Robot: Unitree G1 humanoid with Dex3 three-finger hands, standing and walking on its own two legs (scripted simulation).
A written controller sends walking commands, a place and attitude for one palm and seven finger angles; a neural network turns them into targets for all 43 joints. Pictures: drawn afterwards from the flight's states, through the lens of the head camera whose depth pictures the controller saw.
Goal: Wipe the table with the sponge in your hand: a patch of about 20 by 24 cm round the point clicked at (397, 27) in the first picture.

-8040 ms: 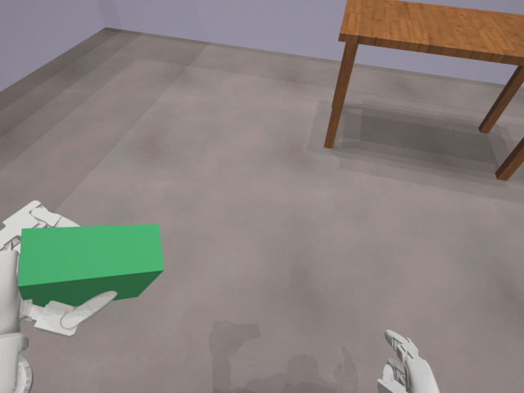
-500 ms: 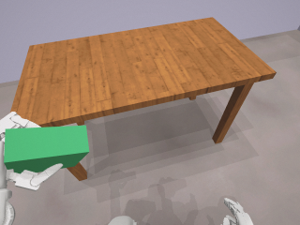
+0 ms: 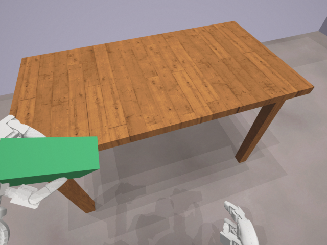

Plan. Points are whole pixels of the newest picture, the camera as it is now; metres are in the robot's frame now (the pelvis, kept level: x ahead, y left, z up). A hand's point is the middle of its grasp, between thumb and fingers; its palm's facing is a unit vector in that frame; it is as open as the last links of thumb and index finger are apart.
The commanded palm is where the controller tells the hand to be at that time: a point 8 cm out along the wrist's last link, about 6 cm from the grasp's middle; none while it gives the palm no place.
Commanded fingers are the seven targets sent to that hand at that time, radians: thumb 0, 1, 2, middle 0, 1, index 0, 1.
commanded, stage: take the last steps up to it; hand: left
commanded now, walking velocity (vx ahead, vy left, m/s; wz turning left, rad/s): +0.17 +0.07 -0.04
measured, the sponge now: (63, 161) +0.23 +0.20 +0.16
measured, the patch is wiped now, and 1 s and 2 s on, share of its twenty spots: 0.00 0.00 0.00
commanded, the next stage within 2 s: come to a stop and stand still in 0.52 s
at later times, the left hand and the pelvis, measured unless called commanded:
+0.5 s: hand (19, 136) +0.26 +0.28 +0.18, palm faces +0.39 -0.82 -0.42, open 9.8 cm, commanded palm +0.21 +0.32 +0.18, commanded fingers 0.00 0.10 1.30 -1.20 -1.60 -1.20 -1.60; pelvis +0.05 +0.04 +0.00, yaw -1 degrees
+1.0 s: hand (28, 116) +0.31 +0.29 +0.18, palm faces +0.44 -0.81 -0.38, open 9.8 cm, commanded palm +0.23 +0.29 +0.18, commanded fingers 0.00 0.10 1.30 -1.20 -1.60 -1.20 -1.60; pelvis +0.05 +0.03 +0.01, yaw -4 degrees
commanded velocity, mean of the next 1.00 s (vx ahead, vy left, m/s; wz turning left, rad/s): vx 0.09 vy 0.03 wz -0.03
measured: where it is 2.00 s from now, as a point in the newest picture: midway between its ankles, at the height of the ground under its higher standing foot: outside the picture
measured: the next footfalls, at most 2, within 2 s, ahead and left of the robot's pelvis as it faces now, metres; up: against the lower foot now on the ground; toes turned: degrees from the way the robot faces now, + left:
right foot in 0.02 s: +0.08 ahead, -0.09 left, +0.00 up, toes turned -9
left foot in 0.42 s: +0.12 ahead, +0.14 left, +0.00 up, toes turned -2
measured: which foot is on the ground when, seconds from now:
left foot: down 0.00-0.04, up 0.06-0.40, down 0.42-1.00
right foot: up 0.00-0.00, down 0.02-0.42, up 0.44-0.78, down 0.80-1.00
